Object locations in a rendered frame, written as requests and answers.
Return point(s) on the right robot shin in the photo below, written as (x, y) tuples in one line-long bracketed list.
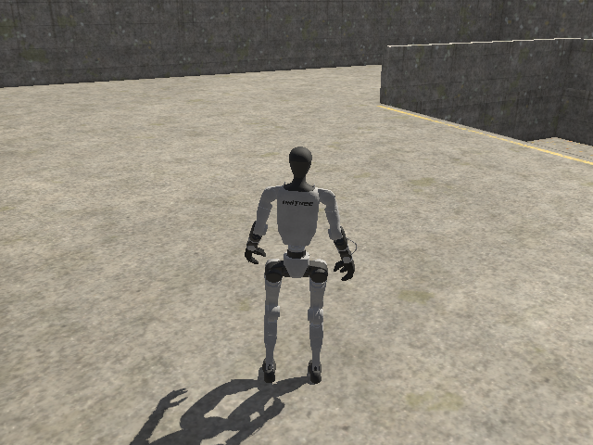
[(316, 337)]

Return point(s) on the robot head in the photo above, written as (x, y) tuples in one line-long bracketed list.
[(300, 160)]

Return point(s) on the right robot hand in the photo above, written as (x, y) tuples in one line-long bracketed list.
[(349, 267)]

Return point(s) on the robot left forearm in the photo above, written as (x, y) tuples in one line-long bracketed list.
[(253, 239)]

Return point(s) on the right robot upper arm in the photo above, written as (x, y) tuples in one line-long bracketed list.
[(327, 198)]

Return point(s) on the robot right forearm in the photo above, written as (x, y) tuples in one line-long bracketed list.
[(343, 248)]

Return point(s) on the left robot hand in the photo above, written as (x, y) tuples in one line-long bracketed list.
[(258, 251)]

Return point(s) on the left robot upper arm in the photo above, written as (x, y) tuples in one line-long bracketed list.
[(269, 194)]

